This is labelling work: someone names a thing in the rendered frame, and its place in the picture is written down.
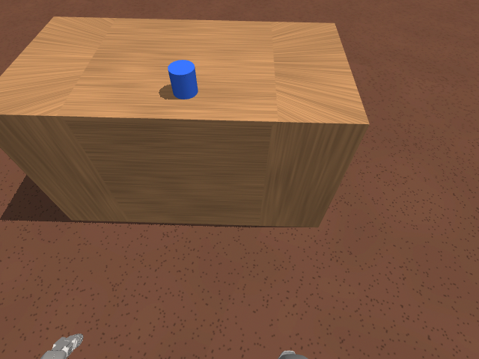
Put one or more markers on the can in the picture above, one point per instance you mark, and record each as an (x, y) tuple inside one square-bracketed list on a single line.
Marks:
[(183, 79)]

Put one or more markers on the left robot hand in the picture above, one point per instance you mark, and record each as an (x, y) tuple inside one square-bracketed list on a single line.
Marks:
[(63, 347)]

